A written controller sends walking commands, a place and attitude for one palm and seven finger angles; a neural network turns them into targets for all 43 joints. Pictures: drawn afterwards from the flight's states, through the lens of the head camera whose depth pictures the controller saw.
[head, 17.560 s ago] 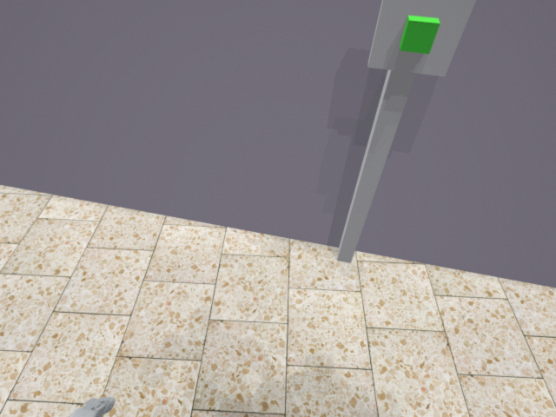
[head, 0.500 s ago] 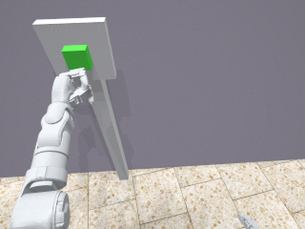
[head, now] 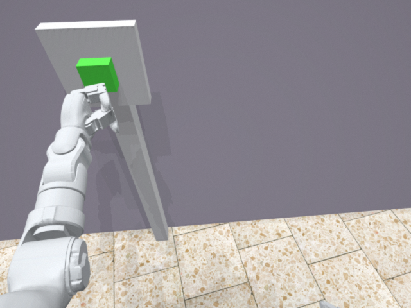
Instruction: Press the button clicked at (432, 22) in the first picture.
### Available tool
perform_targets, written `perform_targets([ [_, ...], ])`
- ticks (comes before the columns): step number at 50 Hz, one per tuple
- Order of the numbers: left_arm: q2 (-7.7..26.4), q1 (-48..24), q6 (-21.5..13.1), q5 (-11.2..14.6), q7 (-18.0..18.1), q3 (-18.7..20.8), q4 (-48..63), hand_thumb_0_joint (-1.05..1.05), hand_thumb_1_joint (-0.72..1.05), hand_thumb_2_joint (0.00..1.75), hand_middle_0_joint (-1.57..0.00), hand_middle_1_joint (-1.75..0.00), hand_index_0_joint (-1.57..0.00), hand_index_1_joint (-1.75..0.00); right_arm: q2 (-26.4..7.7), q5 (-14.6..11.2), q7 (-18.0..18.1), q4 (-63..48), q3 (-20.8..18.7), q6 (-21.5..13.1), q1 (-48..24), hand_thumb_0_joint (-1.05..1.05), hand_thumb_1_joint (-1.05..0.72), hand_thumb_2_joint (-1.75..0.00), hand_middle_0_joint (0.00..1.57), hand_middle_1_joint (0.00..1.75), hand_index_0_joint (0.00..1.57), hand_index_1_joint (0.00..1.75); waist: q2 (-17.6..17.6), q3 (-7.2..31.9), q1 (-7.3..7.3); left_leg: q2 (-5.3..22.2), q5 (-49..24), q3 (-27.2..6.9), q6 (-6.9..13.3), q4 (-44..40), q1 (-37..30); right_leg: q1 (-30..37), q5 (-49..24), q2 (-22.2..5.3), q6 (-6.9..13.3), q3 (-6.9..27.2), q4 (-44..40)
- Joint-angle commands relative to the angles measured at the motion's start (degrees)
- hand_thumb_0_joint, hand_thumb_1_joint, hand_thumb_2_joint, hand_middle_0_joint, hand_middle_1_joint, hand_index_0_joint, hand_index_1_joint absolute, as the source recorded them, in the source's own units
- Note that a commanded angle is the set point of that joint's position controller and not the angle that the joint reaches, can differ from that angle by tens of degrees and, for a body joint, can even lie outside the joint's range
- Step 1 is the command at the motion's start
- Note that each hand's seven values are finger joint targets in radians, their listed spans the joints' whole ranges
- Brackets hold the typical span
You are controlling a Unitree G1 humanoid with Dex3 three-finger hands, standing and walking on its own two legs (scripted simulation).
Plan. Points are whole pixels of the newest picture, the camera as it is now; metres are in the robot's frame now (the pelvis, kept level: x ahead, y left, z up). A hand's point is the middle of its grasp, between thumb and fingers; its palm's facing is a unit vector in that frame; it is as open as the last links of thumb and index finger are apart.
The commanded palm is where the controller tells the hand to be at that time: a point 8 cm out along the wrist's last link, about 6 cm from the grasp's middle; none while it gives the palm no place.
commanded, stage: press the button with the knuckle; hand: left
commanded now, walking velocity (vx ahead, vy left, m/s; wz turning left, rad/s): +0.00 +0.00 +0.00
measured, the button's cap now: (99, 74) +0.53 +0.23 +0.20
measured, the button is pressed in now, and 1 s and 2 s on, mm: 0 8 0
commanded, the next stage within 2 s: hold the button down briefly in 0.92 s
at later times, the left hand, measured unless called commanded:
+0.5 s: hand (115, 101) +0.47 +0.19 +0.17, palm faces +0.09 -1.00 +0.01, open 2.9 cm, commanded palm +0.45 +0.25 +0.17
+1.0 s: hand (113, 100) +0.48 +0.19 +0.17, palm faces +0.10 -1.00 +0.00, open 2.8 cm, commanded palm +0.48 +0.25 +0.17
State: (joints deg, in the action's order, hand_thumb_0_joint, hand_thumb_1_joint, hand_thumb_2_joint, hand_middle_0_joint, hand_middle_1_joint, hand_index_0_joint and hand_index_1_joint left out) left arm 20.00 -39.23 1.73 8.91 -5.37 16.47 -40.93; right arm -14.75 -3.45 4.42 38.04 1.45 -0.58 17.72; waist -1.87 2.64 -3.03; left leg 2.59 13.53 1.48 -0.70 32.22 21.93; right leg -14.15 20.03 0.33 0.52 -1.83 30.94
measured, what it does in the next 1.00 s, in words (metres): stands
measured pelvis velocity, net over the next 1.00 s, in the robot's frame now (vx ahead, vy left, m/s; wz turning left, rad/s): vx -0.03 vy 0.01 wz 0.01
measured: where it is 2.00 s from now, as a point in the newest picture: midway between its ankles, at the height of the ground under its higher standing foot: outside the picture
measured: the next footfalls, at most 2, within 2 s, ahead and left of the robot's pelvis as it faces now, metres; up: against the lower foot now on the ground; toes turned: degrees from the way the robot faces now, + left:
none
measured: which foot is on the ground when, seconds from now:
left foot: down 0.00-1.00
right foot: down 0.00-1.00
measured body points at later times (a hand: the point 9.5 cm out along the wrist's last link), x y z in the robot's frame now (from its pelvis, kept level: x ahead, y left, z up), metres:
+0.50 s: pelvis -0.01 +0.01 +0.00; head +0.02 +0.01 +0.45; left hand +0.46 +0.24 +0.17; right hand +0.04 -0.26 -0.12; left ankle +0.03 +0.13 -0.73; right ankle -0.05 -0.11 -0.73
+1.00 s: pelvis -0.03 +0.01 -0.01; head +0.02 +0.02 +0.44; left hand +0.47 +0.25 +0.17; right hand -0.02 -0.26 -0.13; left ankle +0.03 +0.13 -0.73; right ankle -0.05 -0.11 -0.73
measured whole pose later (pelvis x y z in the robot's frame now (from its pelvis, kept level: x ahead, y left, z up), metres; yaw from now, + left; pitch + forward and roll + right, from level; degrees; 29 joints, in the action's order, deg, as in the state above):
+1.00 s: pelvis -0.03 +0.01 -0.01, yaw +1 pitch +9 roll -2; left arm 28.4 -61.7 -9.2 4.9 -6.9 18.4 -71.4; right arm -16.3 -1.3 3.0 41.3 1.2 -3.6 23.8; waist -1.9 2.6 -7.8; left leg 3.0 12.6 -0.2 -0.1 37.6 33.8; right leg -25.1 19.0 0.8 -0.1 -3.1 35.4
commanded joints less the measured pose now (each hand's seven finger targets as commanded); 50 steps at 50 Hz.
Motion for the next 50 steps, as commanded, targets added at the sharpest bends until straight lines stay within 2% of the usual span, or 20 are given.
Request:
perform_targets([
  [1,11.6,-29.6,-4.4,1.4,-1.2,0.9,10.9,0.00,0.90,0.90,-1.30,-1.50,-1.30,-1.50,-8.2,-0.3,0.4,-6.7,-3.1,-2.6,-1.2,0.00,-0.90,-0.90,0.20,0.30,0.20,0.30,0.7,16.5,-0.63,-2.2,-13.5,-1.0,3.4,-1.2,-16.1,-4.2,-21.2,1.2,0.3,0.3,-4.4],
  [2,12.7,-28.7,-4.4,1.5,-1.4,2.1,8.9,0.00,0.90,0.90,-1.30,-1.50,-1.30,-1.50,-8.4,-0.2,0.4,-6.5,-3.2,-2.6,-0.6,0.00,-0.90,-0.90,0.20,0.30,0.20,0.30,2.6,16.2,-0.45,-2.2,-13.2,-1.1,3.5,-1.1,-15.0,-3.6,-21.2,1.3,0.2,0.3,-4.5],
  [4,14.4,-29.2,-4.7,1.6,-1.7,3.2,7.6,0.00,0.90,0.90,-1.30,-1.50,-1.30,-1.50,-8.6,-0.2,0.5,-6.3,-3.3,-2.5,-0.1,0.00,-0.90,-0.90,0.20,0.30,0.20,0.30,2.0,16.5,-0.17,-2.2,-12.7,-1.1,3.4,-1.4,-14.5,-3.5,-20.9,1.2,0.2,0.5,-4.3],
  [6,13.4,-32.5,-5.0,1.2,-1.7,1.9,5.4,0.00,0.90,0.90,-1.30,-1.50,-1.30,-1.50,-8.6,-0.1,0.5,-5.8,-3.1,-2.6,0.4,0.00,-0.90,-0.90,0.20,0.30,0.20,0.30,1.7,14.5,-1.24,-2.3,-10.9,-1.0,3.4,-1.3,-13.7,-5.6,-18.8,1.2,0.0,0.5,-4.7],
  [8,15.2,-34.1,-5.7,0.3,-1.2,2.8,2.1,0.00,0.90,0.90,-1.30,-1.50,-1.30,-1.50,-8.9,0.0,0.4,-5.2,-3.2,-2.6,1.4,0.00,-0.90,-0.90,0.20,0.30,0.20,0.30,2.5,13.3,-1.67,-2.0,-9.0,-1.2,3.5,-1.3,-12.4,-7.1,-16.2,1.2,-0.1,0.5,-4.8],
  [12,16.8,-37.9,-9.0,-0.8,-0.6,3.7,4.2,0.00,0.90,0.90,-1.30,-1.50,-1.30,-1.50,-8.9,0.5,-0.1,-5.3,-3.6,-3.0,2.8,0.00,-0.90,-0.90,0.20,0.30,0.20,0.30,-1.6,19.6,-1.40,-2.0,-12.0,-1.8,3.2,-0.3,-15.7,-6.3,-17.6,1.4,0.5,0.6,-3.3],
  [13,15.6,-38.6,-9.8,-0.7,-0.7,2.8,4.7,0.00,0.90,0.90,-1.30,-1.50,-1.30,-1.50,-8.8,0.5,-0.3,-5.3,-3.6,-3.2,2.9,0.00,-0.90,-0.90,0.20,0.30,0.20,0.30,-3.3,21.1,-1.49,-1.9,-13.1,-2.0,3.0,-0.2,-17.2,-6.9,-18.0,1.4,0.6,0.4,-3.0],
  [14,16.1,-38.5,-10.5,-0.6,-0.6,3.5,4.7,0.00,0.90,0.90,-1.30,-1.50,-1.30,-1.50,-8.9,0.6,-0.4,-5.0,-3.7,-3.3,3.3,0.00,-0.90,-0.90,0.20,0.30,0.20,0.30,-2.8,21.9,-1.36,-1.7,-14.1,-2.2,2.9,0.2,-17.9,-6.8,-18.5,1.6,0.6,0.3,-2.8],
  [16,14.9,-38.6,-10.8,-0.2,-0.9,2.7,2.6,0.00,0.90,0.90,-1.30,-1.50,-1.30,-1.50,-9.0,0.6,-0.5,-4.7,-3.7,-3.4,3.7,0.00,-0.90,-0.90,0.20,0.30,0.20,0.30,-1.4,20.5,-2.08,-1.6,-13.2,-2.1,2.9,0.2,-17.4,-7.8,-18.0,1.8,0.4,0.1,-3.0],
  [17,15.9,-37.2,-10.4,-0.2,-1.0,3.8,-0.7,0.00,0.90,0.90,-1.30,-1.50,-1.30,-1.50,-9.2,0.7,-0.5,-4.4,-3.8,-3.3,4.2,0.00,-0.90,-0.90,0.20,0.30,0.20,0.30,1.8,18.9,-2.15,-1.6,-12.5,-2.0,3.2,0.3,-15.1,-7.2,-17.9,1.9,0.3,0.1,-3.2],
  [19,16.8,-37.8,-9.4,-0.5,-1.2,4.1,-4.5,0.00,0.90,0.90,-1.30,-1.50,-1.30,-1.50,-9.5,0.5,-0.4,-4.2,-3.7,-3.0,4.4,0.00,-0.90,-0.90,0.20,0.30,0.20,0.30,2.6,15.8,-2.30,-1.7,-9.8,-1.5,3.3,-0.2,-12.2,-8.0,-16.7,1.7,0.0,0.3,-3.6],
  [23,19.7,-41.5,-9.3,-2.4,-1.0,5.0,-6.6,0.00,0.90,0.90,-1.30,-1.50,-1.30,-1.50,-9.7,0.8,-0.5,-4.3,-3.7,-2.5,5.7,0.00,-0.90,-0.90,0.20,0.30,0.20,0.30,0.5,16.7,-2.54,-1.9,-10.3,-1.3,3.3,0.2,-11.4,-8.5,-17.2,1.4,0.0,0.5,-3.0],
  [26,18.1,-44.4,-10.4,-2.6,-1.0,3.4,-6.6,0.00,0.90,0.90,-1.30,-1.50,-1.30,-1.50,-9.5,1.1,-0.7,-4.0,-3.7,-2.4,6.7,0.00,-0.90,-0.90,0.20,0.30,0.20,0.30,-2.1,17.4,-3.51,-1.6,-11.2,-2.0,3.0,0.8,-13.2,-10.7,-16.5,1.6,0.2,0.3,-2.7],
  [27,17.0,-44.7,-10.8,-2.2,-1.0,3.3,-7.5,0.00,0.90,0.90,-1.30,-1.50,-1.30,-1.50,-9.4,1.3,-0.8,-3.8,-3.8,-2.5,7.2,0.00,-0.90,-0.90,0.20,0.30,0.20,0.30,-0.1,17.3,-3.97,-1.6,-11.1,-2.2,3.2,1.1,-13.1,-10.7,-16.2,1.8,0.2,0.2,-2.7],
  [33,19.4,-49.5,-12.2,-2.0,-1.4,4.0,-11.5,0.00,0.90,0.90,-1.30,-1.50,-1.30,-1.50,-10.2,1.2,-0.6,-2.6,-3.9,-2.7,8.4,0.00,-0.90,-0.90,0.20,0.30,0.20,0.30,1.7,16.3,-5.54,-1.4,-6.9,-2.2,3.3,1.3,-10.7,-12.8,-12.9,1.8,-0.4,0.8,-3.4],
  [38,21.8,-53.5,-13.4,-3.7,-0.9,4.1,-13.2,0.00,0.90,0.90,-1.30,-1.50,-1.30,-1.50,-10.5,1.6,-0.7,-1.9,-3.8,-3.0,9.7,0.00,-0.90,-0.90,0.20,0.30,0.20,0.30,-2.0,17.9,-6.34,-1.3,-5.2,-2.9,3.1,1.6,-10.8,-15.0,-10.0,1.7,-0.3,0.9,-2.9],
  [40,20.0,-54.6,-13.8,-3.5,-0.9,2.6,-14.4,0.00,0.90,0.90,-1.30,-1.50,-1.30,-1.50,-10.4,1.7,-0.8,-1.8,-3.6,-3.3,10.0,0.00,-0.90,-0.90,0.20,0.30,0.20,0.30,-2.9,17.0,-6.98,-1.1,-3.9,-3.4,2.8,1.6,-11.1,-16.7,-8.4,1.8,-0.2,0.5,-2.8],
  [43,20.3,-56.4,-14.4,-3.0,-0.8,2.9,-15.6,0.00,0.90,0.90,-1.30,-1.50,-1.30,-1.50,-10.8,1.7,-0.7,-1.3,-3.8,-3.8,10.8,0.00,-0.90,-0.90,0.20,0.30,0.20,0.30,-0.9,17.7,-7.75,-0.9,-2.1,-3.8,2.9,1.5,-10.5,-17.1,-7.0,1.9,-0.4,0.6,-3.0],
  [46,20.6,-58.5,-15.0,-2.9,-0.6,2.9,-15.2,0.00,0.90,0.90,-1.30,-1.50,-1.30,-1.50,-11.0,1.9,-0.8,-0.8,-3.7,-4.5,11.4,0.00,-0.90,-0.90,0.20,0.30,0.20,0.30,-2.5,18.9,-8.02,-1.0,-1.4,-4.0,2.8,1.6,-11.0,-17.7,-6.2,2.0,-0.4,0.6,-2.9],
  [50,23.2,-58.8,-15.3,-3.4,-0.4,3.2,-18.1,0.00,0.90,0.90,-1.30,-1.50,-1.30,-1.50,-11.6,1.8,-0.6,-0.3,-3.4,-4.9,12.1,0.00,-0.90,-0.90,0.20,0.30,0.20,0.30,-1.2,16.3,-8.78,-0.9,2.7,-3.7,3.0,1.2,-7.2,-18.1,-3.6,1.8,-0.7,1.2,-3.4],
])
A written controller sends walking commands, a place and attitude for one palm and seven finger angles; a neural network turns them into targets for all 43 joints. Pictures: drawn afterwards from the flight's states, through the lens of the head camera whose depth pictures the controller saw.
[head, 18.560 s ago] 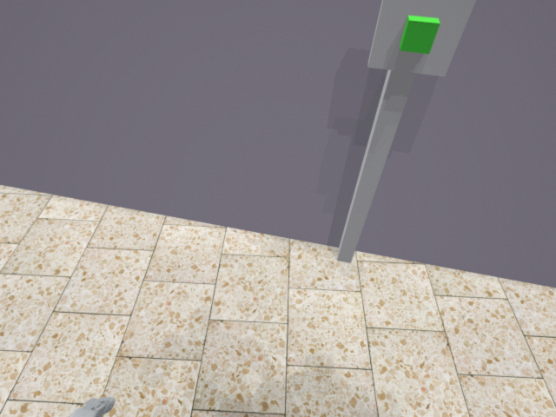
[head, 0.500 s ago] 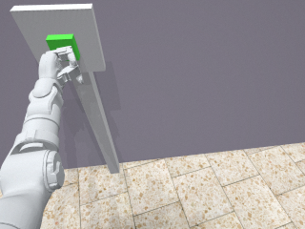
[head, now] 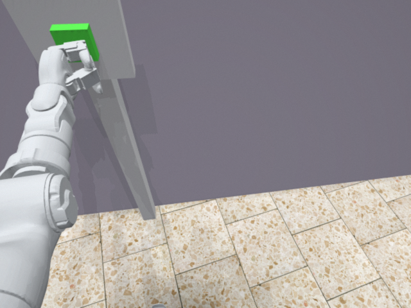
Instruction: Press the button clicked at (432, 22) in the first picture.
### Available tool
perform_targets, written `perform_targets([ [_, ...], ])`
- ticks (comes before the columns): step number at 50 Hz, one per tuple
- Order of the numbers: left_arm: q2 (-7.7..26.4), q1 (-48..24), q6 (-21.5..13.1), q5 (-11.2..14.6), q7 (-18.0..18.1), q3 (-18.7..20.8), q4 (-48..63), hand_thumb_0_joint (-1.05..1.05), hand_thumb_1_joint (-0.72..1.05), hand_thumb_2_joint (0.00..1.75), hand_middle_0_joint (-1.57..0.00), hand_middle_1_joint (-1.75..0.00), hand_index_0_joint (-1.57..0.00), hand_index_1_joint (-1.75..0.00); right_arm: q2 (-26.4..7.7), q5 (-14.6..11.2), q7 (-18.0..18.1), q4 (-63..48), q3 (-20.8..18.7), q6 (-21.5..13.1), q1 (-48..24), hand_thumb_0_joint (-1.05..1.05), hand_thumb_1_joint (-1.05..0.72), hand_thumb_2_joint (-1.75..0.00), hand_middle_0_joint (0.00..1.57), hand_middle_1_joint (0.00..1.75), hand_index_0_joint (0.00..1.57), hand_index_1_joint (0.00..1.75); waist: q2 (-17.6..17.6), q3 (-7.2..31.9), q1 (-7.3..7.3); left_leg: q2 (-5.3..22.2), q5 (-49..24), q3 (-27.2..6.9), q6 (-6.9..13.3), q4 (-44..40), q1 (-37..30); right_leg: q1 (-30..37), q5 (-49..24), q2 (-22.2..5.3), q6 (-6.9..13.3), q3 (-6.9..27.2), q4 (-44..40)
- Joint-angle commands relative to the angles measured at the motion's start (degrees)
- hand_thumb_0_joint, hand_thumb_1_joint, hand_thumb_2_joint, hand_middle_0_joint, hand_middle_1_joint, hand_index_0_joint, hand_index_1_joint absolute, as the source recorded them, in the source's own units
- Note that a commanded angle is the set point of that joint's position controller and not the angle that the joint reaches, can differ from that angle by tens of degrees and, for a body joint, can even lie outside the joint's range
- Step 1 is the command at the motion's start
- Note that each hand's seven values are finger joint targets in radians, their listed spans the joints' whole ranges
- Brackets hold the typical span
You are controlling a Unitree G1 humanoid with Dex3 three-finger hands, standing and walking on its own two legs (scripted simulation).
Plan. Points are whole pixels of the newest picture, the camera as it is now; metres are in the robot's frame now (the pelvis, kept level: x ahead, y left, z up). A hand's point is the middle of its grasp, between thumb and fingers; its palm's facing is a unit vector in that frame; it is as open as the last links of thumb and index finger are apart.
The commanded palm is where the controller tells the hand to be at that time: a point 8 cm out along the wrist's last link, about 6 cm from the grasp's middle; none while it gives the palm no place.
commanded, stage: hold the button down briefly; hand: left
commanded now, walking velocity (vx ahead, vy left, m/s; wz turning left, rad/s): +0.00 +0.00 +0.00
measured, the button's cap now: (77, 41) +0.57 +0.21 +0.21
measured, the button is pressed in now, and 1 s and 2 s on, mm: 8 0 0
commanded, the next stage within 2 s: pull the fist back off the button in 0.20 s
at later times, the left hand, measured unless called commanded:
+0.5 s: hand (94, 73) +0.51 +0.18 +0.18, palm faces +0.08 -1.00 +0.00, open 2.8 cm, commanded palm +0.49 +0.23 +0.18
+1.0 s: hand (95, 89) +0.47 +0.17 +0.17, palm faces +0.09 -1.00 +0.01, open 3.1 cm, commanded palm +0.43 +0.22 +0.18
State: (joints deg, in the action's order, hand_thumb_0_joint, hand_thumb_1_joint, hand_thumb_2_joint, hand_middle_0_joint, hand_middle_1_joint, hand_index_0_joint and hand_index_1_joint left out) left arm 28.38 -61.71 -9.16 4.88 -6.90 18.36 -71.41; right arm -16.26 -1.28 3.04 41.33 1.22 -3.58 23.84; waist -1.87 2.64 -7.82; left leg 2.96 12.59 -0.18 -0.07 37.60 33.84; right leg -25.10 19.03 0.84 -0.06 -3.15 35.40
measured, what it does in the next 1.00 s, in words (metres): stands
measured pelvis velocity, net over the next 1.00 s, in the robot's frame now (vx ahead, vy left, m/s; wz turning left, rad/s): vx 0.02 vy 0.00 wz -0.03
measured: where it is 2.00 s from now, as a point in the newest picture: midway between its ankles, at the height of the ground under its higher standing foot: outside the picture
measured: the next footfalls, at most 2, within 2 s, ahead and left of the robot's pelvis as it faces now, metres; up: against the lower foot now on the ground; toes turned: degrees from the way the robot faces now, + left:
none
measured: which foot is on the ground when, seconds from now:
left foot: down 0.00-1.00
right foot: down 0.00-1.00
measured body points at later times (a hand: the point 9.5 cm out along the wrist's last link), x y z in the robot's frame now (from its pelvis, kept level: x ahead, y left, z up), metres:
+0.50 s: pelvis -0.01 +0.01 +0.00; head +0.05 +0.02 +0.44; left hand +0.50 +0.23 +0.18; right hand -0.02 -0.26 -0.11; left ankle +0.06 +0.12 -0.72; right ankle -0.02 -0.12 -0.72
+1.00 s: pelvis +0.02 +0.00 +0.00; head +0.04 -0.01 +0.45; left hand +0.46 +0.23 +0.17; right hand +0.10 -0.26 -0.11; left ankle +0.06 +0.12 -0.72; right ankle -0.02 -0.12 -0.72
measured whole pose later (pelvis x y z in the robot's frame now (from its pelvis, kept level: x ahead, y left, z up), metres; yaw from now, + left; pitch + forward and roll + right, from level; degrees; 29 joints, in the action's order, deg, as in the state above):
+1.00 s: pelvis +0.02 +0.00 +0.00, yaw -2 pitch +6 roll -1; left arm 20.0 -41.4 -3.6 8.2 -5.8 18.2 -46.8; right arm -15.2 -2.8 2.7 36.4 0.8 -3.5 20.5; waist -2.5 4.4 -3.7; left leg 3.1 14.8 2.0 -0.1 36.1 26.9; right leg -19.1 20.5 0.8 0.0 -0.9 34.0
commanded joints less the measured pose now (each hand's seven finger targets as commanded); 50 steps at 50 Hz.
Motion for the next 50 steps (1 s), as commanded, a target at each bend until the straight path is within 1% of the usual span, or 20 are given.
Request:
perform_targets([
  [1,14.3,-36.5,-4.4,0.5,1.2,0.7,12.3,0.00,0.90,0.90,-1.30,-1.50,-1.30,-1.50,-10.1,-0.4,0.8,-3.7,-3.1,-2.1,6.0,0.00,-0.90,-0.90,0.20,0.30,0.20,0.30,-1.9,15.9,-4.04,-1.3,4.0,-2.1,2.3,-4.3,-18.9,-7.6,-2.3,1.3,0.0,2.3,-7.8],
  [5,13.8,-36.5,-4.3,0.6,1.0,-0.1,11.2,0.00,0.90,0.90,-1.30,-1.50,-1.30,-1.50,-10.2,-0.5,0.9,-3.7,-3.0,-2.7,6.4,0.00,-0.90,-0.90,0.20,0.30,0.20,0.30,-2.4,15.8,-4.48,-1.1,6.8,-2.0,2.2,-4.5,-18.3,-8.6,-0.3,1.3,-0.2,2.4,-7.9],
  [9,16.1,-37.2,-4.3,1.2,0.7,1.4,10.7,0.00,0.90,0.90,-1.30,-1.50,-1.30,-1.50,-10.6,-0.5,1.1,-3.4,-3.0,-3.2,7.1,0.00,-0.90,-0.90,0.20,0.30,0.20,0.30,-1.7,16.8,-4.39,-1.0,7.7,-2.1,2.3,-4.6,-17.1,-7.7,0.2,1.2,-0.3,2.5,-7.9],
  [14,14.0,-37.9,-4.5,0.8,0.9,-0.2,11.0,0.00,0.90,0.90,-1.30,-1.50,-1.30,-1.50,-10.4,-0.3,1.0,-3.4,-3.0,-3.7,7.4,0.00,-0.90,-0.90,0.20,0.30,0.20,0.30,-3.7,16.5,-4.74,-0.8,8.5,-2.6,2.0,-4.7,-18.5,-10.1,0.9,1.3,-0.1,2.0,-7.4],
  [15,15.1,-38.0,-4.6,0.7,1.2,0.8,11.1,0.00,0.90,0.90,-1.30,-1.50,-1.30,-1.50,-10.6,-0.1,1.0,-3.2,-3.0,-3.8,7.7,0.00,-0.90,-0.90,0.20,0.30,0.20,0.30,-3.3,16.9,-4.64,-0.8,8.4,-2.9,1.9,-4.7,-18.4,-9.9,0.8,1.3,-0.1,1.9,-7.3],
  [17,13.9,-38.0,-4.8,0.6,1.5,0.3,11.3,0.00,0.90,0.90,-1.30,-1.50,-1.30,-1.50,-10.5,0.1,0.8,-3.3,-3.0,-3.9,7.9,0.00,-0.90,-0.90,0.20,0.30,0.20,0.30,-2.9,17.1,-4.67,-1.0,7.7,-3.1,2.0,-4.6,-18.6,-9.6,0.4,1.5,0.0,1.8,-7.1],
  [22,13.1,-35.8,-5.1,0.8,1.6,1.6,13.2,0.00,0.90,0.90,-1.30,-1.50,-1.30,-1.50,-10.2,0.5,0.3,-4.0,-3.3,-4.2,7.5,0.00,-0.90,-0.90,0.20,0.30,0.20,0.30,-3.5,19.7,-3.16,-1.2,4.9,-3.1,1.9,-3.8,-20.8,-9.0,-1.1,1.6,0.3,1.3,-6.2],
  [26,12.5,-33.0,-4.8,0.6,1.4,1.3,14.6,0.00,0.90,0.90,-1.30,-1.50,-1.30,-1.50,-10.0,0.3,0.0,-4.7,-3.5,-4.0,6.6,0.00,-0.90,-0.90,0.20,0.30,0.20,0.30,-3.1,18.2,-2.26,-1.0,4.9,-2.9,1.8,-4.1,-20.4,-8.9,-1.1,1.7,0.4,1.0,-6.0],
  [27,11.2,-32.0,-4.9,0.8,1.4,1.0,15.0,0.00,0.90,0.90,-1.30,-1.50,-1.30,-1.50,-9.8,0.4,-0.1,-5.0,-3.4,-4.0,6.6,0.00,-0.90,-0.90,0.20,0.30,0.20,0.30,-2.6,19.0,-1.92,-1.2,3.6,-3.0,1.9,-4.0,-21.0,-8.1,-1.9,1.8,0.6,0.9,-5.8],
  [28,11.9,-30.2,-4.8,0.7,1.3,1.7,15.5,0.00,0.90,0.90,-1.30,-1.50,-1.30,-1.50,-9.8,0.2,-0.1,-5.3,-3.6,-3.9,6.0,0.00,-0.90,-0.90,0.20,0.30,0.20,0.30,-3.7,19.3,-1.16,-1.0,3.2,-2.6,1.8,-4.0,-21.5,-8.1,-2.2,1.7,0.6,1.1,-5.8],
  [31,8.8,-28.6,-4.3,1.5,1.1,0.2,18.6,0.00,0.90,0.90,-1.30,-1.50,-1.30,-1.50,-9.2,0.0,-0.2,-6.0,-3.7,-3.9,5.1,0.00,-0.90,-0.90,0.20,0.30,0.20,0.30,-3.6,19.1,-0.68,-1.1,2.6,-2.4,1.8,-4.1,-22.5,-7.6,-2.8,1.9,0.6,0.8,-5.8],
  [33,10.6,-25.2,-4.2,2.0,1.0,2.4,19.5,0.00,0.90,0.90,-1.30,-1.50,-1.30,-1.50,-9.3,-0.3,-0.1,-6.5,-3.7,-3.6,4.6,0.00,-0.90,-0.90,0.20,0.30,0.20,0.30,-2.3,19.9,0.57,-1.0,0.2,-2.2,1.8,-4.0,-22.6,-5.5,-4.5,1.9,0.8,0.8,-5.7],
  [37,6.7,-20.7,-3.2,2.9,0.7,0.6,24.5,0.00,0.90,0.90,-1.30,-1.50,-1.30,-1.50,-8.5,-0.7,-0.1,-7.9,-3.7,-3.5,2.6,0.00,-0.90,-0.90,0.20,0.30,0.20,0.30,-1.4,19.2,1.61,-1.3,-2.6,-1.6,2.0,-3.9,-23.7,-3.5,-6.8,2.1,1.0,0.6,-5.7],
  [38,6.3,-19.1,-2.9,3.0,0.8,0.4,26.3,0.00,0.90,0.90,-1.30,-1.50,-1.30,-1.50,-8.4,-0.9,-0.2,-8.3,-3.8,-3.5,1.8,0.00,-0.90,-0.90,0.20,0.30,0.20,0.30,-2.6,20.1,2.15,-1.2,-3.6,-1.4,2.0,-4.0,-24.7,-3.2,-7.7,2.0,0.9,0.7,-5.7],
  [39,7.6,-16.8,-2.3,3.1,1.0,1.9,26.8,0.00,0.90,0.90,-1.30,-1.50,-1.30,-1.50,-8.4,-0.9,-0.1,-8.5,-3.7,-3.3,1.6,0.00,-0.90,-0.90,0.20,0.30,0.20,0.30,-1.6,19.6,3.00,-1.2,-4.5,-1.3,2.0,-4.0,-24.2,-2.1,-8.7,2.1,1.0,0.7,-5.8],
  [42,8.4,-12.7,-1.0,3.8,1.2,3.1,29.8,0.00,0.90,0.90,-1.30,-1.50,-1.30,-1.50,-8.3,-1.3,0.0,-9.5,-3.6,-2.7,0.1,0.00,-0.90,-0.90,0.20,0.30,0.20,0.30,1.6,18.8,3.80,-1.6,-5.4,-0.5,2.5,-4.2,-22.6,1.2,-11.1,2.0,0.9,1.0,-6.1],
  [45,6.2,-8.4,0.5,3.9,1.2,2.0,35.9,0.00,0.90,0.90,-1.30,-1.50,-1.30,-1.50,-7.6,-1.7,-0.1,-11.1,-3.7,-2.4,-2.1,0.00,-0.90,-0.90,0.20,0.30,0.20,0.30,-1.1,20.1,5.09,-1.9,-9.0,0.4,2.4,-4.2,-24.6,3.1,-15.4,1.8,1.0,1.0,-5.7],
  [47,6.8,-6.7,1.4,4.3,1.1,2.5,38.7,0.00,0.90,0.90,-1.30,-1.50,-1.30,-1.50,-7.5,-1.8,0.2,-11.5,-3.5,-1.9,-3.0,0.00,-0.90,-0.90,0.20,0.30,0.20,0.30,0.4,19.3,5.11,-2.0,-9.9,0.6,2.6,-4.1,-24.3,4.9,-17.2,1.8,1.0,1.3,-6.0],
  [48,5.8,-5.9,1.9,4.5,1.0,1.8,40.1,0.00,0.90,0.90,-1.30,-1.50,-1.30,-1.50,-7.2,-2.1,0.2,-11.9,-3.5,-1.8,-3.8,0.00,-0.90,-0.90,0.20,0.30,0.20,0.30,0.5,18.6,5.10,-2.0,-10.7,0.8,2.7,-4.4,-24.5,5.0,-18.5,1.7,0.9,1.3,-6.1],
  [50,3.2,-3.7,2.6,5.0,0.9,0.2,46.2,0.00,0.90,0.90,-1.30,-1.50,-1.30,-1.50,-6.8,-2.2,0.2,-12.6,-3.7,-1.8,-5.2,0.00,-0.90,-0.90,0.20,0.30,0.20,0.30,-1.6,20.7,5.75,-2.0,-13.1,0.6,2.5,-4.4,-27.7,5.6,-20.0,1.7,1.1,1.0,-5.9],
])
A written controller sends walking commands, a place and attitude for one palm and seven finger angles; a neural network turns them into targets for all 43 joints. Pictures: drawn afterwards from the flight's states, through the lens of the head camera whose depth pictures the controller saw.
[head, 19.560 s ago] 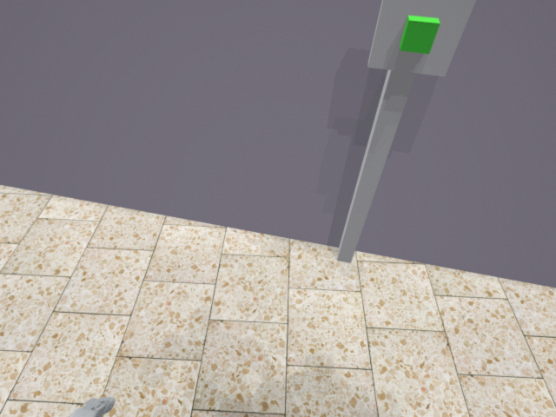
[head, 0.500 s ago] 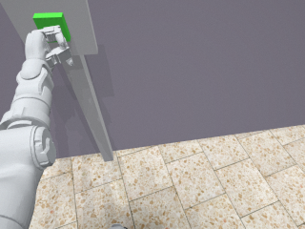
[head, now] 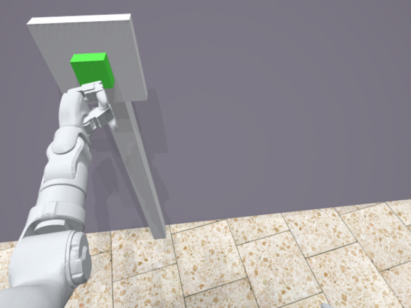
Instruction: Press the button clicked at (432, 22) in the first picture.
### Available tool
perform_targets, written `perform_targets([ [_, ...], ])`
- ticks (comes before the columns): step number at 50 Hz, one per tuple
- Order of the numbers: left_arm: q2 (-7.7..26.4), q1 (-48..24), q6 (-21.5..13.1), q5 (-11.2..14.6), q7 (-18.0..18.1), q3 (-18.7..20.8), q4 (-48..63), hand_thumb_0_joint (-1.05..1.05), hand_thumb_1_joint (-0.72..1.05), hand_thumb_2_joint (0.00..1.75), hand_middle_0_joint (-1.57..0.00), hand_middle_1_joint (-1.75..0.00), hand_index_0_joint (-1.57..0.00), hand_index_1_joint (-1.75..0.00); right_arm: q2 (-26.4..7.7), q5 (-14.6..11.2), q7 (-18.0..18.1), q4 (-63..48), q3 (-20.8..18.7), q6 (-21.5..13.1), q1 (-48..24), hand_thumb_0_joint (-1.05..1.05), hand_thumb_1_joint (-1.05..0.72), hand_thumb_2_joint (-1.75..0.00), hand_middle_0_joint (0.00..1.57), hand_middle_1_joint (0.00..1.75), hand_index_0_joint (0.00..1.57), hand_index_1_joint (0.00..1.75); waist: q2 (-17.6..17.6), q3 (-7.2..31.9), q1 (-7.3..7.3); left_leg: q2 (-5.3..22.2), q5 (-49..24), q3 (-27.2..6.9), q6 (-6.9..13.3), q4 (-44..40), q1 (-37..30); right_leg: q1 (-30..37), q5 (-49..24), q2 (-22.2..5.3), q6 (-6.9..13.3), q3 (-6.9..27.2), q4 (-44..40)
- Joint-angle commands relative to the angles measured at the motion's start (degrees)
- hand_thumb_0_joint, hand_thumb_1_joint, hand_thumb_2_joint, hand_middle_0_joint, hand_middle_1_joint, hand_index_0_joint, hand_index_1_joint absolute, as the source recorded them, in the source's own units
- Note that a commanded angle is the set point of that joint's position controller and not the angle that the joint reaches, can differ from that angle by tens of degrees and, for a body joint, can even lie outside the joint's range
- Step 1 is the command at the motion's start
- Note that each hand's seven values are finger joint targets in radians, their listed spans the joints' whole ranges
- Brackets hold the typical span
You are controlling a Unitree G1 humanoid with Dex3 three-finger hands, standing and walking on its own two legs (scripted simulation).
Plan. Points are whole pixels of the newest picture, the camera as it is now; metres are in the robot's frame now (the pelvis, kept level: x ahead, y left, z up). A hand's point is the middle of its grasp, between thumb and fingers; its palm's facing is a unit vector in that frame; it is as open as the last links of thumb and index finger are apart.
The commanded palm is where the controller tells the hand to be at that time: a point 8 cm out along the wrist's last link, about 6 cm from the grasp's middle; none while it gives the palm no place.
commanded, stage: pull the fist back off the button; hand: left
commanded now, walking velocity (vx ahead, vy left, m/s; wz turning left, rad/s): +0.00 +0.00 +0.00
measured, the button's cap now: (94, 70) +0.53 +0.23 +0.21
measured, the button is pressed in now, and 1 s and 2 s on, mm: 0 0 0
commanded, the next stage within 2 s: draw the hand back to the body in 0.32 s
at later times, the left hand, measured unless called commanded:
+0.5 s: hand (103, 123) +0.40 +0.18 +0.18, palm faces +0.12 -0.99 +0.00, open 3.1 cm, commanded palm +0.35 +0.24 +0.18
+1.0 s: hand (67, 178) +0.28 +0.21 +0.18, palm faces +0.21 -0.97 -0.12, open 3.1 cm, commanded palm +0.24 +0.25 +0.18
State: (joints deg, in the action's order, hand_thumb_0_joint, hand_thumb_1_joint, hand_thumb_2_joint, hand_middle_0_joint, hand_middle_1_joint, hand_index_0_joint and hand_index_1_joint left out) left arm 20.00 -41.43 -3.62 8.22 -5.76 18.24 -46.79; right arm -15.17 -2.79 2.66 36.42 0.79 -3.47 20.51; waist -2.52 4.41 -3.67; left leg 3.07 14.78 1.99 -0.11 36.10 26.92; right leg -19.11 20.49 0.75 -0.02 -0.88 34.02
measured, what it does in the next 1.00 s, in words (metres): stands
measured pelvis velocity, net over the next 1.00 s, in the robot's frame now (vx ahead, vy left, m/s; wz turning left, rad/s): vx -0.01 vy -0.01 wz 0.03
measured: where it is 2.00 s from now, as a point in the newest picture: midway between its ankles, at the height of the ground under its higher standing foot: outside the picture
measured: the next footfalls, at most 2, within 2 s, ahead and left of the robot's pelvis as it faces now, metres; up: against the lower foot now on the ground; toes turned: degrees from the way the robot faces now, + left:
none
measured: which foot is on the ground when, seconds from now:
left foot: down 0.00-1.00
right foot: down 0.00-1.00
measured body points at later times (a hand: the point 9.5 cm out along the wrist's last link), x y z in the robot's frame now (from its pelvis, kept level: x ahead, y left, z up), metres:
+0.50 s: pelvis +0.01 -0.02 +0.01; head +0.00 -0.03 +0.46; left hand +0.38 +0.24 +0.18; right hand +0.18 -0.25 -0.09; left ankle +0.04 +0.12 -0.73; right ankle -0.04 -0.12 -0.73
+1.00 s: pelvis -0.01 -0.01 +0.01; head -0.05 -0.04 +0.46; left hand +0.26 +0.26 +0.19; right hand +0.19 -0.23 -0.06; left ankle +0.04 +0.12 -0.73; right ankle -0.04 -0.12 -0.73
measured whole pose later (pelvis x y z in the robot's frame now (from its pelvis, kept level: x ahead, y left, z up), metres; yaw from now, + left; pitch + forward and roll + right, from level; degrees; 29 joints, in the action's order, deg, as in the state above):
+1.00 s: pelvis -0.01 -0.01 +0.01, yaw +2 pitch -3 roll -1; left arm 17.1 -4.6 6.6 11.2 -4.5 13.3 -0.2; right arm -14.1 -2.5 5.7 34.4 3.2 -4.9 9.6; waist -3.9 2.1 1.7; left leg 2.3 11.0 0.5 -0.9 28.7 14.5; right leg -6.7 18.0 0.4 0.7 -2.5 27.9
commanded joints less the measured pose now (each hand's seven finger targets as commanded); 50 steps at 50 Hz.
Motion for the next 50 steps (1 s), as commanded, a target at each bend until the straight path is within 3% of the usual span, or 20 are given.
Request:
perform_targets([
  [1,9.8,-22.5,-2.3,2.0,-0.4,-1.0,23.5,0.00,0.90,0.90,-1.30,-1.50,-1.30,-1.50,-7.7,-0.9,0.6,-8.0,-3.2,-1.9,-2.7,0.00,-0.90,-0.90,0.20,0.30,0.20,0.30,-1.9,18.7,1.68,-2.2,-16.4,-1.5,2.4,-2.8,-21.7,-0.4,-22.4,1.7,1.1,-1.3,-4.6],
  [6,9.8,-13.9,2.3,3.7,-0.9,0.2,27.3,0.00,0.90,0.90,-1.30,-1.50,-1.30,-1.50,-7.6,-1.1,1.2,-8.5,-2.8,-1.2,-5.5,0.00,-0.90,-0.90,0.20,0.30,0.20,0.30,3.4,15.4,2.65,-2.7,-16.8,-0.9,2.9,-3.7,-19.6,2.6,-26.1,1.4,0.6,-1.3,-5.4],
  [8,9.5,-13.2,3.8,3.7,-0.9,-0.2,29.9,0.00,0.90,0.90,-1.30,-1.50,-1.30,-1.50,-7.3,-1.3,1.5,-8.9,-2.6,-1.0,-7.0,0.00,-0.90,-0.90,0.20,0.30,0.20,0.30,1.9,14.6,2.89,-2.9,-17.0,-0.7,2.9,-3.9,-19.9,3.0,-26.7,1.0,0.6,-1.1,-5.6],
  [9,7.3,-13.1,4.6,3.6,-1.0,-2.2,31.5,0.00,0.90,0.90,-1.30,-1.50,-1.30,-1.50,-7.0,-1.3,1.5,-9.2,-2.4,-0.9,-7.6,0.00,-0.90,-0.90,0.20,0.30,0.20,0.30,0.6,14.4,2.58,-3.0,-17.3,-0.7,2.9,-3.8,-20.7,2.5,-26.7,1.0,0.6,-1.2,-5.6],
  [11,6.4,-13.4,5.5,3.7,-0.8,-3.2,34.4,0.00,0.90,0.90,-1.30,-1.50,-1.30,-1.50,-6.8,-1.3,1.7,-9.4,-2.2,-0.9,-8.4,0.00,-0.90,-0.90,0.20,0.30,0.20,0.30,1.1,14.0,2.35,-3.1,-17.3,-1.2,2.9,-4.0,-21.4,2.2,-26.3,1.0,0.6,-1.4,-5.9],
  [15,8.1,-15.2,5.7,4.2,-0.3,-1.7,36.8,0.00,0.90,0.90,-1.30,-1.50,-1.30,-1.50,-6.8,-1.0,2.5,-9.0,-1.9,-0.7,-9.7,0.00,-0.90,-0.90,0.20,0.30,0.20,0.30,2.1,15.0,2.03,-3.3,-17.1,-1.5,2.8,-4.0,-22.6,2.9,-26.4,0.8,0.6,-1.1,-6.4],
  [17,9.9,-15.8,6.0,4.3,0.0,-0.5,34.3,0.00,0.90,0.90,-1.30,-1.50,-1.30,-1.50,-6.9,-0.9,3.0,-8.0,-1.6,-0.4,-9.7,0.00,-0.90,-0.90,0.20,0.30,0.20,0.30,4.5,13.4,1.50,-3.3,-15.8,-1.6,2.9,-4.1,-21.5,3.0,-25.3,0.7,0.3,-0.9,-7.0],
  [21,8.6,-15.0,6.9,3.9,-0.7,-1.8,31.7,0.00,0.90,0.90,-1.30,-1.50,-1.30,-1.50,-6.4,-0.9,3.0,-7.8,-1.3,0.0,-10.5,0.00,-0.90,-0.90,0.20,0.30,0.20,0.30,1.0,13.5,1.91,-3.6,-15.9,-1.4,2.7,-4.5,-21.8,3.0,-25.9,0.2,0.5,-0.7,-7.0],
  [22,9.3,-11.7,6.9,4.2,-1.0,-0.6,31.4,0.00,0.90,0.90,-1.30,-1.50,-1.30,-1.50,-6.5,-0.8,2.9,-8.2,-1.4,0.0,-10.2,0.00,-0.90,-0.90,0.20,0.30,0.20,0.30,2.7,14.4,2.99,-3.6,-16.3,-1.5,2.7,-4.4,-21.0,4.7,-26.7,0.2,0.5,-0.7,-6.8],
  [25,9.5,-3.7,7.1,4.7,-2.3,0.6,35.9,0.00,0.90,0.90,-1.30,-1.50,-1.30,-1.50,-6.2,-1.0,2.3,-10.4,-1.4,0.0,-12.1,0.00,-0.90,-0.90,0.20,0.30,0.20,0.30,0.1,17.2,5.24,-3.8,-19.9,-1.0,2.6,-4.9,-21.8,8.2,-31.6,-0.2,0.7,-0.8,-5.6],
  [28,9.3,3.1,7.5,6.1,-3.4,1.6,39.4,0.00,0.90,0.90,-1.30,-1.50,-1.30,-1.50,-6.2,-1.3,1.8,-11.6,-1.4,-0.1,-13.1,0.00,-0.90,-0.90,0.20,0.30,0.20,0.30,4.5,15.6,5.89,-3.5,-20.1,-0.6,2.7,-5.6,-20.3,9.7,-34.5,-0.3,0.0,-1.2,-5.6],
  [32,9.1,4.9,8.0,7.1,-3.1,2.0,47.1,0.00,0.90,0.90,-1.30,-1.50,-1.30,-1.50,-6.1,-1.4,2.0,-12.6,-1.3,-1.0,-15.0,0.00,-0.90,-0.90,0.20,0.30,0.20,0.30,5.5,12.0,5.78,-3.4,-16.0,-0.5,2.9,-6.6,-20.5,7.5,-28.3,0.2,-0.1,-1.1,-7.4],
  [35,9.0,5.6,7.9,6.8,-2.7,1.8,52.9,0.00,0.90,0.90,-1.30,-1.50,-1.30,-1.50,-5.8,-1.3,2.3,-12.4,-1.2,-1.7,-16.0,0.00,-0.90,-0.90,0.20,0.30,0.20,0.30,1.0,11.6,5.54,-3.5,-14.7,-0.6,2.7,-7.1,-22.5,6.2,-24.6,0.4,0.3,-0.9,-8.0],
  [39,7.2,8.6,8.2,6.8,-2.6,-0.2,56.1,0.00,0.90,0.90,-1.30,-1.50,-1.30,-1.50,-5.4,-1.2,2.7,-11.8,-0.6,-2.9,-16.9,0.00,-0.90,-0.90,0.20,0.30,0.20,0.30,-1.4,9.1,5.10,-3.4,-11.8,-1.3,2.5,-7.9,-23.1,4.3,-19.5,0.6,0.6,-1.2,-9.1],
  [41,7.2,10.3,9.2,7.2,-3.1,-0.1,55.3,0.00,0.90,0.90,-1.30,-1.50,-1.30,-1.50,-5.5,-1.2,3.2,-11.4,-0.4,-3.3,-17.5,0.00,-0.90,-0.90,0.20,0.30,0.20,0.30,-0.8,7.3,4.95,-3.4,-9.1,-1.5,2.4,-8.5,-22.7,3.5,-15.9,0.7,0.5,-1.2,-10.2],
  [42,7.1,11.3,9.6,7.6,-3.4,-0.1,55.3,0.00,0.90,0.90,-1.30,-1.50,-1.30,-1.50,-5.6,-1.3,3.4,-11.3,-0.4,-3.4,-17.5,0.00,-0.90,-0.90,0.20,0.30,0.20,0.30,1.6,7.1,4.90,-3.5,-8.3,-1.6,2.5,-8.5,-22.3,3.7,-14.9,0.7,0.3,-1.2,-10.7],
  [46,7.1,15.9,12.0,8.4,-4.3,0.6,56.8,0.00,0.90,0.90,-1.30,-1.50,-1.30,-1.50,-5.3,-1.3,3.8,-11.9,0.1,-4.1,-18.9,0.00,-0.90,-0.90,0.20,0.30,0.20,0.30,1.2,6.4,5.80,-3.6,-6.3,-2.0,2.2,-9.7,-22.2,3.9,-11.9,0.5,0.4,-1.5,-11.4],
  [47,10.8,19.8,5.5,2.1,2.1,0.1,62.1,0.00,0.90,0.90,-1.30,-1.50,-1.30,-1.50,-4.5,0.5,3.4,-11.7,0.0,-4.7,-18.7,0.00,-0.90,-0.90,0.20,0.30,0.20,0.30,1.6,-0.2,5.98,-3.4,-4.6,-0.7,2.2,-11.1,-22.2,0.5,-8.5,-0.2,0.2,0.6,-16.1],
  [48,7.4,24.9,3.3,1.3,4.9,-1.3,58.5,0.00,0.90,0.90,-1.30,-1.50,-1.30,-1.50,-4.3,1.1,3.4,-10.6,0.3,-4.6,-19.3,0.00,-0.90,-0.90,0.20,0.30,0.20,0.30,3.0,-3.0,5.52,-3.4,-2.9,-0.8,2.1,-11.6,-21.8,0.3,-6.5,-0.4,0.1,0.3,-17.0],
  [50,5.9,29.1,1.4,0.2,6.9,-2.9,60.5,0.00,0.90,0.90,-1.30,-1.50,-1.30,-1.50,-4.2,1.2,3.0,-10.6,0.5,-4.1,-19.1,0.00,-0.90,-0.90,0.20,0.30,0.20,0.30,3.1,-2.4,5.74,-2.8,-2.2,-1.4,1.9,-13.1,-22.4,2.2,-5.1,-0.4,0.4,-0.2,-16.9],
])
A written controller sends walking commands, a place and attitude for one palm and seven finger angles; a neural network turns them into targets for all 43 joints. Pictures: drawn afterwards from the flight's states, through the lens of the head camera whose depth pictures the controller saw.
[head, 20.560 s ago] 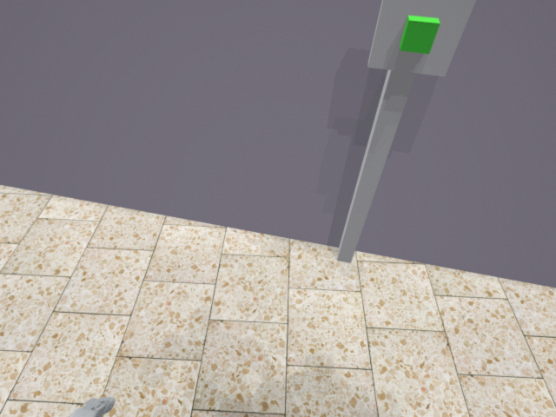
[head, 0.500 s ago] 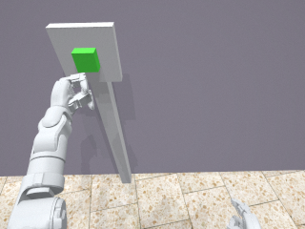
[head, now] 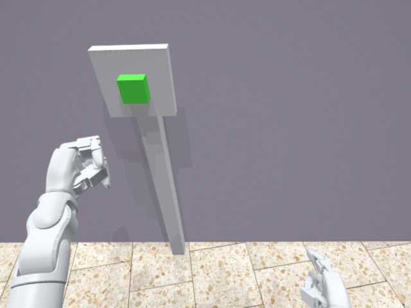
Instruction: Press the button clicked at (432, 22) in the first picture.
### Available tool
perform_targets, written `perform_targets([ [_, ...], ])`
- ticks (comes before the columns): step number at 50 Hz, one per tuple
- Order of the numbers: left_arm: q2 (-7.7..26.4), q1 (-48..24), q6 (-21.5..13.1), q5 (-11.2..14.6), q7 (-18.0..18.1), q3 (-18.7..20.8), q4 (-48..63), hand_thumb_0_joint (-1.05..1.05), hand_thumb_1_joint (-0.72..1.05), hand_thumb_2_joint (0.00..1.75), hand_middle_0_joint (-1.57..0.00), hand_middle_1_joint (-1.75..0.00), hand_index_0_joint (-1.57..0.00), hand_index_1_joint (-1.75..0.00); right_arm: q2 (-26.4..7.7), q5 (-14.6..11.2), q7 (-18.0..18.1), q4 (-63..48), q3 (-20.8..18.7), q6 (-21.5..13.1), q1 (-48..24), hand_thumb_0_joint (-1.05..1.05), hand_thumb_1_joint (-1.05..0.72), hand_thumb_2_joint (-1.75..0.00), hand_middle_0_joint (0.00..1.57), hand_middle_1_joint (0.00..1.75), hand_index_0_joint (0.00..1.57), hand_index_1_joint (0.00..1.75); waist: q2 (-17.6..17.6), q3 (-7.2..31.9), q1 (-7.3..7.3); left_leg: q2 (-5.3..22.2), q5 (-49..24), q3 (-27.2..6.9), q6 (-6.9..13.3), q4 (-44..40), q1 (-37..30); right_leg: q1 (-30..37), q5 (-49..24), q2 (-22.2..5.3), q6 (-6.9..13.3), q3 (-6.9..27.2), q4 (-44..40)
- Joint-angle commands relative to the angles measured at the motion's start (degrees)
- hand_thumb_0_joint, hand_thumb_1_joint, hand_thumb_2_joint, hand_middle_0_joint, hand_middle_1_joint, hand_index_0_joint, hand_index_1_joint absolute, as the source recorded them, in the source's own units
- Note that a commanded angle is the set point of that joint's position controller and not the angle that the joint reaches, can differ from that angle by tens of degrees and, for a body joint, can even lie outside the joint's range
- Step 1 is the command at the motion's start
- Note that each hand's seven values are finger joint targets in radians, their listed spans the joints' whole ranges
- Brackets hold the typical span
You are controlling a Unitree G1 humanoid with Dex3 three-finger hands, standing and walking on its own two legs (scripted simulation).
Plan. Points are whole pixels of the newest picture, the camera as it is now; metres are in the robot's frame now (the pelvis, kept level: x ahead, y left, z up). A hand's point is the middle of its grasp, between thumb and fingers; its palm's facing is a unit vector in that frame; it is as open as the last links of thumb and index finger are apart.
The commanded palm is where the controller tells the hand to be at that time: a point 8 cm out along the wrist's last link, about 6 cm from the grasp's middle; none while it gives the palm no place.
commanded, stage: draw the hand back to the body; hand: left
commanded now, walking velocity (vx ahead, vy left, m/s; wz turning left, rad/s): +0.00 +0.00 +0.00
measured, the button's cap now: (134, 88) +0.55 +0.22 +0.20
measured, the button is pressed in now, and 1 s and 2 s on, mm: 0 0 0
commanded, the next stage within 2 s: step back with the hand held close in 0.90 s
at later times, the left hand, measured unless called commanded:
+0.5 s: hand (69, 204) +0.23 +0.24 +0.16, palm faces +0.35 -0.88 -0.32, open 3.1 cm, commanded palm +0.17 +0.29 +0.18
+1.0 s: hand (62, 208) +0.22 +0.25 +0.16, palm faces +0.40 -0.85 -0.36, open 3.1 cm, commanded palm +0.16 +0.29 +0.18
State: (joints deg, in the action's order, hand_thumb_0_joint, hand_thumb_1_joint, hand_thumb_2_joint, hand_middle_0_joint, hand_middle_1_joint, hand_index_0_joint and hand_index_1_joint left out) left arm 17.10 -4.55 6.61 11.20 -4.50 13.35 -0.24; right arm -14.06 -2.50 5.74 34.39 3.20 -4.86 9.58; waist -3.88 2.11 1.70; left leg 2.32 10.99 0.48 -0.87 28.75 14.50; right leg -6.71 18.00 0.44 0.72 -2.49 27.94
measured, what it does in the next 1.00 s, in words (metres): stands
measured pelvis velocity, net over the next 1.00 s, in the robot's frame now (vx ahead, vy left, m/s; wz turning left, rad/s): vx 0.03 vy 0.01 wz -0.01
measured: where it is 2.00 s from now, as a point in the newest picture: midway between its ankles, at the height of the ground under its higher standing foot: outside the picture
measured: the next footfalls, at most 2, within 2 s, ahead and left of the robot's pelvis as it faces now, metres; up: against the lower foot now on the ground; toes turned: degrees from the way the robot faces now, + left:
left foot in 1.94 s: -0.02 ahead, +0.16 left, +0.00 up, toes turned -1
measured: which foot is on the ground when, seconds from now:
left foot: down 0.00-1.00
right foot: down 0.00-1.00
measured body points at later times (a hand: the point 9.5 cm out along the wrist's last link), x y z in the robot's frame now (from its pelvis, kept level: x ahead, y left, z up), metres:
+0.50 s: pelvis +0.02 +0.01 +0.01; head -0.01 -0.01 +0.46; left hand +0.20 +0.29 +0.18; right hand +0.20 -0.21 -0.08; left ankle +0.05 +0.13 -0.74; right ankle -0.03 -0.11 -0.74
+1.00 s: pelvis +0.03 +0.01 +0.01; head +0.01 -0.01 +0.46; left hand +0.19 +0.29 +0.18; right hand +0.23 -0.20 -0.07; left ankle +0.05 +0.13 -0.74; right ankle -0.03 -0.11 -0.74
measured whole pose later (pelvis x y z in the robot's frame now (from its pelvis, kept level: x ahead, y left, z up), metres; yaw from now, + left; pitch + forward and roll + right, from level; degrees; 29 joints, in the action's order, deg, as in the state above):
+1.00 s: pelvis +0.03 +0.01 +0.01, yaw -1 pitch -4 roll +0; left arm 17.6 29.2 -4.5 3.6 6.0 15.5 26.8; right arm -11.7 1.2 4.7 34.8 2.1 -3.9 10.1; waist -3.2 -0.5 4.0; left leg 1.5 11.8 1.8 -0.3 24.4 8.4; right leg 0.4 16.7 -0.4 -0.2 -1.4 20.6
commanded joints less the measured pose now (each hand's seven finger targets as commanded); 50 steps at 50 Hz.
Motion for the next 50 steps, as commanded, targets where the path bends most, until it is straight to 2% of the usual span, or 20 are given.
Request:
perform_targets([
  [1,9.8,-8.4,-10.1,-3.3,6.6,2.6,16.2,0.00,0.90,0.90,-1.30,-1.50,-1.30,-1.50,-5.4,1.1,0.0,-8.5,-2.1,-2.5,-8.3,0.00,-0.90,-0.90,0.20,0.30,0.20,0.30,4.1,0.9,0.24,-1.9,1.1,0.2,2.7,-6.3,-11.1,-9.1,-3.0,0.0,-0.3,1.7,-11.2],
  [2,10.6,-8.0,-11.4,-3.8,7.3,3.2,17.8,0.00,0.90,0.90,-1.30,-1.50,-1.30,-1.50,-5.6,1.5,-0.1,-8.2,-2.4,-2.6,-8.2,0.00,-0.90,-0.90,0.20,0.30,0.20,0.30,5.0,2.3,0.32,-1.9,0.4,0.5,2.8,-6.5,-12.0,-7.9,-3.4,0.2,-0.4,1.7,-11.9],
  [5,10.4,-7.7,-14.0,-5.4,9.1,2.8,23.5,0.00,0.90,0.90,-1.30,-1.50,-1.30,-1.50,-5.0,2.0,-0.1,-8.2,-2.4,-2.7,-8.3,0.00,-0.90,-0.90,0.20,0.30,0.20,0.30,-1.9,5.6,0.31,-1.8,-1.3,0.8,2.5,-7.6,-15.6,-5.4,-5.3,0.1,0.1,1.7,-11.6],
  [6,10.5,-7.3,-14.6,-5.8,9.7,2.9,24.5,0.00,0.90,0.90,-1.30,-1.50,-1.30,-1.50,-4.9,2.2,0.0,-7.9,-2.4,-2.8,-8.2,0.00,-0.90,-0.90,0.20,0.30,0.20,0.30,-2.7,5.9,0.25,-1.7,-1.6,0.6,2.3,-8.0,-16.4,-5.1,-5.7,0.2,0.2,1.5,-11.6],
  [7,10.6,-6.1,-15.1,-6.1,10.0,2.8,24.8,0.00,0.90,0.90,-1.30,-1.50,-1.30,-1.50,-5.2,2.5,-0.1,-7.4,-2.5,-3.0,-8.2,0.00,-0.90,-0.90,0.20,0.30,0.20,0.30,-1.4,5.2,0.24,-1.7,-1.2,0.5,2.4,-8.2,-16.1,-4.8,-5.4,0.4,0.1,1.5,-12.3],
  [10,9.4,0.1,-16.1,-6.6,10.6,2.9,26.8,0.00,0.90,0.90,-1.30,-1.50,-1.30,-1.50,-4.8,2.7,-0.1,-7.4,-2.7,-3.1,-8.6,0.00,-0.90,-0.90,0.20,0.30,0.20,0.30,-1.6,4.9,0.70,-1.5,-2.7,0.4,2.3,-8.7,-16.9,-3.7,-6.7,0.4,0.3,1.2,-12.0],
  [12,9.7,5.5,-16.2,-6.6,10.7,4.1,26.0,0.00,0.90,0.90,-1.30,-1.50,-1.30,-1.50,-5.1,3.0,-0.3,-7.2,-2.9,-2.9,-8.6,0.00,-0.90,-0.90,0.20,0.30,0.20,0.30,1.8,3.9,1.26,-1.5,-3.6,0.4,2.4,-9.0,-16.0,-2.7,-7.6,0.5,0.1,1.1,-12.7],
  [17,8.8,15.4,-16.3,-6.3,10.2,5.2,27.2,0.00,0.90,0.90,-1.30,-1.50,-1.30,-1.50,-4.9,2.9,-0.8,-7.6,-3.4,-1.7,-8.9,0.00,-0.90,-0.90,0.20,0.30,0.20,0.30,4.2,0.3,1.75,-1.3,-4.4,0.9,2.4,-9.3,-14.3,-2.4,-8.1,0.4,-0.2,1.1,-13.5],
  [20,8.8,18.4,-16.7,-6.6,10.2,5.8,31.6,0.00,0.90,0.90,-1.30,-1.50,-1.30,-1.50,-4.5,2.8,-1.0,-8.1,-3.5,-1.4,-8.8,0.00,-0.90,-0.90,0.20,0.30,0.20,0.30,0.8,0.7,1.85,-1.3,-5.4,0.9,2.2,-9.1,-14.5,-2.0,-9.2,0.2,0.0,1.0,-12.4],
  [24,10.3,23.1,-17.0,-6.8,10.6,7.7,36.5,0.00,0.90,0.90,-1.30,-1.50,-1.30,-1.50,-4.3,3.1,-1.1,-8.6,-3.7,-1.9,-8.4,0.00,-0.90,-0.90,0.20,0.30,0.20,0.30,0.0,1.3,2.10,-1.2,-6.5,0.8,2.2,-8.4,-14.4,-1.7,-10.5,0.2,-0.1,1.0,-12.0],
  [27,10.9,27.8,-16.9,-7.0,10.8,9.1,38.1,0.00,0.90,0.90,-1.30,-1.50,-1.30,-1.50,-4.4,3.3,-1.1,-8.7,-3.9,-2.3,-8.0,0.00,-0.90,-0.90,0.20,0.30,0.20,0.30,1.2,1.3,2.37,-1.3,-8.5,1.0,2.2,-7.5,-14.1,-1.4,-12.7,0.4,-0.1,0.9,-12.0],
  [28,9.9,28.8,-16.8,-6.9,10.8,8.4,38.5,0.00,0.90,0.90,-1.30,-1.50,-1.30,-1.50,-4.1,3.1,-1.1,-8.8,-3.7,-2.2,-7.7,0.00,-0.90,-0.90,0.20,0.30,0.20,0.30,0.1,0.7,2.14,-1.3,-8.5,0.9,2.1,-7.6,-13.9,-1.4,-12.7,0.2,0.0,0.8,-11.4],
  [31,10.1,32.3,-16.6,-6.9,10.8,9.2,40.0,0.00,0.90,0.90,-1.30,-1.50,-1.30,-1.50,-4.1,3.0,-1.2,-9.2,-3.9,-2.4,-7.2,0.00,-0.90,-0.90,0.20,0.30,0.20,0.30,0.3,1.3,2.29,-1.2,-9.8,0.8,2.1,-7.2,-14.0,-1.5,-14.1,0.3,-0.1,0.6,-10.9],
  [34,8.9,29.6,-15.9,-7.0,11.0,7.7,38.7,0.00,0.90,0.90,-1.30,-1.50,-1.30,-1.50,-4.3,3.1,-0.9,-8.8,-3.9,-2.2,-6.9,0.00,-0.90,-0.90,0.20,0.30,0.20,0.30,1.1,-1.8,1.51,-1.1,-8.4,0.9,2.2,-7.4,-13.3,-3.1,-12.9,0.3,-0.3,0.6,-11.6],
  [37,9.0,27.0,-15.5,-7.4,11.3,7.2,38.9,0.00,0.90,0.90,-1.30,-1.50,-1.30,-1.50,-4.6,3.2,-0.5,-8.6,-4.0,-2.3,-6.9,0.00,-0.90,-0.90,0.20,0.30,0.20,0.30,1.9,-1.6,1.27,-1.1,-8.3,0.9,2.5,-7.2,-14.3,-3.7,-12.3,0.5,-0.3,0.8,-12.2],
  [43,9.7,29.2,-15.3,-7.2,11.5,8.4,38.6,0.00,0.90,0.90,-1.30,-1.50,-1.30,-1.50,-4.0,3.5,-0.3,-8.7,-3.7,-2.1,-7.0,0.00,-0.90,-0.90,0.20,0.30,0.20,0.30,1.3,1.4,2.31,-1.5,-10.5,0.9,2.4,-6.7,-14.4,-1.1,-15.4,-0.1,-0.3,0.8,-10.8],
  [46,9.9,29.7,-15.3,-7.2,11.4,8.7,40.0,0.00,0.90,0.90,-1.30,-1.50,-1.30,-1.50,-3.8,3.4,-0.5,-8.9,-3.6,-2.0,-7.2,0.00,-0.90,-0.90,0.20,0.30,0.20,0.30,-0.4,2.2,2.50,-1.5,-12.9,0.8,2.2,-6.3,-14.5,-0.4,-17.7,0.0,-0.1,0.8,-10.2],
  [47,10.4,30.3,-15.1,-7.2,11.4,9.1,39.6,0.00,0.90,0.90,-1.30,-1.50,-1.30,-1.50,-4.0,3.5,-0.5,-8.9,-3.6,-2.0,-7.3,0.00,-0.90,-0.90,0.20,0.30,0.20,0.30,0.9,1.9,2.63,-1.4,-12.8,0.8,2.2,-6.2,-14.3,-0.5,-17.8,0.2,-0.1,0.9,-10.8],
  [48,9.6,30.5,-15.0,-7.1,11.3,8.5,39.1,0.00,0.90,0.90,-1.30,-1.50,-1.30,-1.50,-3.7,3.4,-0.5,-9.0,-3.5,-1.8,-7.2,0.00,-0.90,-0.90,0.20,0.30,0.20,0.30,-0.3,1.1,2.41,-1.4,-12.4,0.9,2.1,-6.5,-13.9,-0.5,-17.4,-0.1,-0.2,0.7,-10.3],
  [50,9.5,30.6,-15.0,-7.0,11.2,8.6,38.4,0.00,0.90,0.90,-1.30,-1.50,-1.30,-1.50,-3.7,3.3,-0.6,-9.0,-3.4,-1.7,-7.3,0.00,-0.90,-0.90,0.20,0.30,0.20,0.30,1.2,-0.3,2.38,-1.3,-11.4,0.7,2.1,-6.8,-13.5,-1.3,-16.1,0.2,-0.2,0.5,-10.7],
])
